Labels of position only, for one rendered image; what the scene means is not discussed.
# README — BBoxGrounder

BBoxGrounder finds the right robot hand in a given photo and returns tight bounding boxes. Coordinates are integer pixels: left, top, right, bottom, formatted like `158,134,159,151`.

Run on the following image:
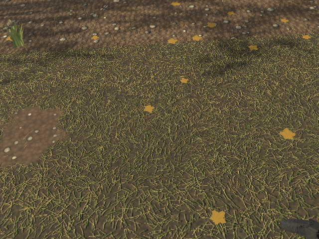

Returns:
281,218,319,239

